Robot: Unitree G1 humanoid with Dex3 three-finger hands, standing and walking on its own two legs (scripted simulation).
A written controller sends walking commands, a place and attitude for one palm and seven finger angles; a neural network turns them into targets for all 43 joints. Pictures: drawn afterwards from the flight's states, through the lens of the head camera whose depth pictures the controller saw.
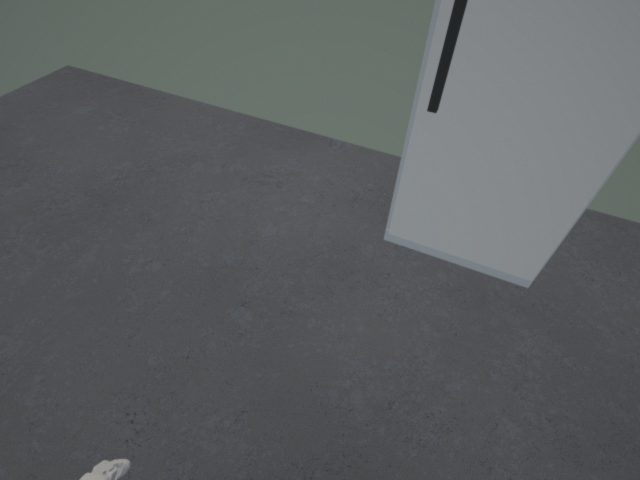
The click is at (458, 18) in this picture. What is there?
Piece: fridge door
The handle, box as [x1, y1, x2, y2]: [427, 0, 467, 112]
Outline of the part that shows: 467,0 455,0 427,110 435,112 437,109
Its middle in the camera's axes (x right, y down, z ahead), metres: +0.33 -0.50 +0.99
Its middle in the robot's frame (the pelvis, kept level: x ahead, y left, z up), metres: +1.10 -0.28 +0.09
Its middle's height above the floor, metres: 0.86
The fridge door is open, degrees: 0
